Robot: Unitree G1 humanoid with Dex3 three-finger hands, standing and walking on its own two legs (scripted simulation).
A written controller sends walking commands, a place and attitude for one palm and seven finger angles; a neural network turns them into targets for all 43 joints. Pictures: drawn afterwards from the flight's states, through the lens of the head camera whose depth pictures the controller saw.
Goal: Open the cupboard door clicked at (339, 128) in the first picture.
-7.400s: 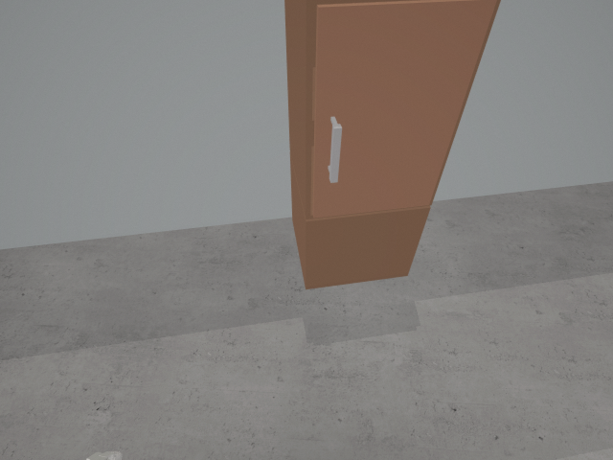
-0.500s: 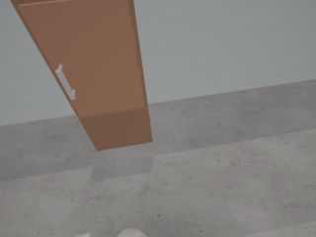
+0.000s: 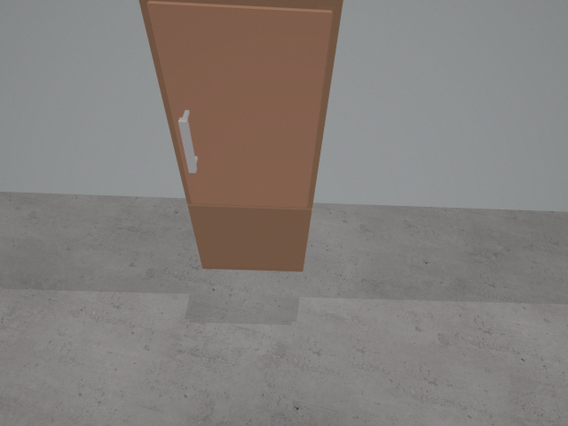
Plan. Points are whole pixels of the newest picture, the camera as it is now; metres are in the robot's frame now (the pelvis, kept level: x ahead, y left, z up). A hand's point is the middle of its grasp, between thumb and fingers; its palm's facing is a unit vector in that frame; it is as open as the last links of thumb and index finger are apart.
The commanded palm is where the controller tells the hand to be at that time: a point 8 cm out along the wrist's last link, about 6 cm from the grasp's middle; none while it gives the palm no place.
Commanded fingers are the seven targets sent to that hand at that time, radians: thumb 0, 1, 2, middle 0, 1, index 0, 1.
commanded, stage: take the last steps up to it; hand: left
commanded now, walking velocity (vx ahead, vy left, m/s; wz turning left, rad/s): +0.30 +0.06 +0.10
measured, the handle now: (189, 142) +0.80 +0.31 -0.09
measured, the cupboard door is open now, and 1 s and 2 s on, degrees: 0 0 0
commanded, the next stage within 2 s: come to a stop and stand still in 0.68 s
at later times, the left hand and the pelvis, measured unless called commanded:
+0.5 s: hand out of the picture +0.05 +0.16 -0.17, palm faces +0.17 -0.97 -0.16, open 7.3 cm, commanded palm none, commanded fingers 0.00 0.90 0.90 -0.20 -0.30 -0.20 -0.30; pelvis +0.12 +0.01 +0.00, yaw +4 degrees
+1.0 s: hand (159, 325) +0.32 +0.26 -0.18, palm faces +0.08 -0.98 -0.21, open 7.3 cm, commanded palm none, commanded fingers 0.00 0.90 0.90 -0.20 -0.30 -0.20 -0.30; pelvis +0.26 +0.08 -0.01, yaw +2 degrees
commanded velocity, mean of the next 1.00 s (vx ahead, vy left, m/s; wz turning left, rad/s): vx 0.12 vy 0.02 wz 0.02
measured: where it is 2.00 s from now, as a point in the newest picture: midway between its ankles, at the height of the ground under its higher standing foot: outside the picture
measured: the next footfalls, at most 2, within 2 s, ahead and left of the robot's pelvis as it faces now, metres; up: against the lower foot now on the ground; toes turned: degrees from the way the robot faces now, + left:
right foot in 0.16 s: +0.12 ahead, -0.13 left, +0.00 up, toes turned -7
left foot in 0.60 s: +0.28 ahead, +0.17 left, +0.00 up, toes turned +12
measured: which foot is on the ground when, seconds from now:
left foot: down 0.00-0.16, up 0.18-0.58, down 0.60-1.00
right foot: up 0.00-0.14, down 0.16-0.60, up 0.62-1.00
